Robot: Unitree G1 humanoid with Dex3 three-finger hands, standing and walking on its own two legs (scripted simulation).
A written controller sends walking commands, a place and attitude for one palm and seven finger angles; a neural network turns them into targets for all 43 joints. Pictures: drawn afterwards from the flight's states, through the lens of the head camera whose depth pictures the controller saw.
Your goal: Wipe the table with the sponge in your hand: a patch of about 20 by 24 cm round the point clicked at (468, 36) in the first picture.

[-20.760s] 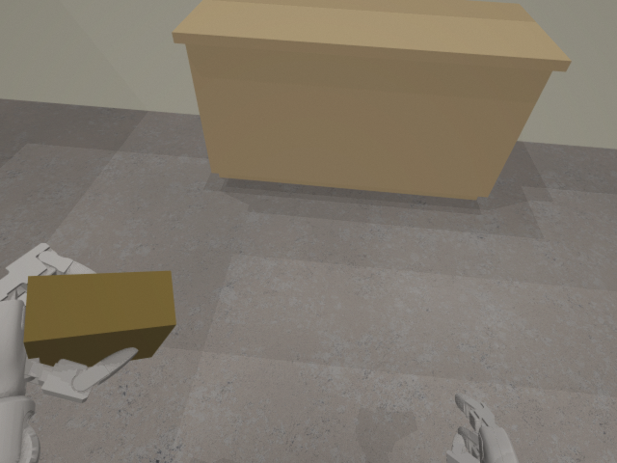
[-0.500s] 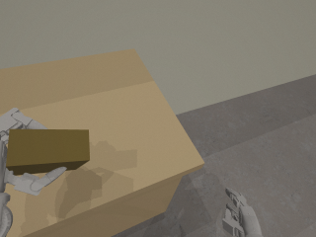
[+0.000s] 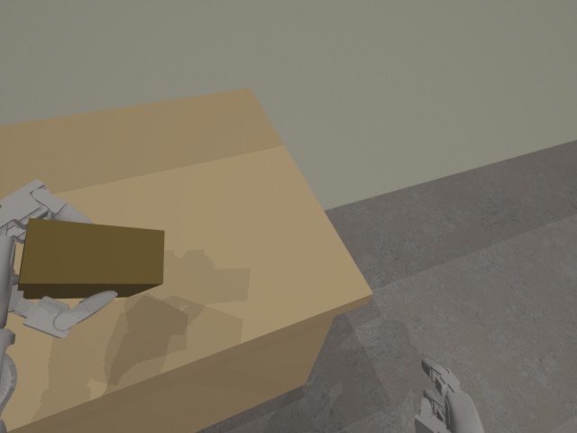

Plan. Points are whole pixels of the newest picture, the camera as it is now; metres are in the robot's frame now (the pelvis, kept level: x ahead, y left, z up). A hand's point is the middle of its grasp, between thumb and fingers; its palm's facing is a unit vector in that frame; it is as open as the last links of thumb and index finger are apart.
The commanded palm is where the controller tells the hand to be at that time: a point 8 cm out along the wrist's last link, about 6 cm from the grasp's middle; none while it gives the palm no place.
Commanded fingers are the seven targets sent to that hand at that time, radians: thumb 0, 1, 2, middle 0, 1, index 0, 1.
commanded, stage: come to a stop and stand still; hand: left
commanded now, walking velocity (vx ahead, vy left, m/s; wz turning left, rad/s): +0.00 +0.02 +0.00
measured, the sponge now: (107, 266) +0.24 +0.23 +0.14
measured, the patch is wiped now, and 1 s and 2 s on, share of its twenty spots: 0.00 0.00 0.00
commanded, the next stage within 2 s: look again from close up in 0.84 s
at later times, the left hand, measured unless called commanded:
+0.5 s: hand (63, 269) +0.23 +0.26 +0.16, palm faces +0.40 -0.85 -0.33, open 9.8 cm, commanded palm +0.16 +0.29 +0.17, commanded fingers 0.00 0.10 1.30 -1.20 -1.60 -1.20 -1.60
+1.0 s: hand (65, 268) +0.23 +0.26 +0.15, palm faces +0.36 -0.86 -0.37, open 9.8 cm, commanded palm +0.17 +0.29 +0.17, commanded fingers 0.00 0.10 1.30 -1.20 -1.60 -1.20 -1.60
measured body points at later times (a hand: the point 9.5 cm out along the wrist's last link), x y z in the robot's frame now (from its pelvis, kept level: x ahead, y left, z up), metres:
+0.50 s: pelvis +0.00 +0.01 +0.00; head +0.03 +0.04 +0.45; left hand +0.20 +0.30 +0.18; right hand +0.19 -0.21 -0.06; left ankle +0.03 +0.08 -0.74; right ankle +0.00 -0.14 -0.74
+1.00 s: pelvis +0.01 +0.02 +0.00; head +0.04 +0.05 +0.45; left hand +0.20 +0.31 +0.17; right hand +0.19 -0.21 -0.07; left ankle +0.03 +0.08 -0.74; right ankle +0.00 -0.14 -0.74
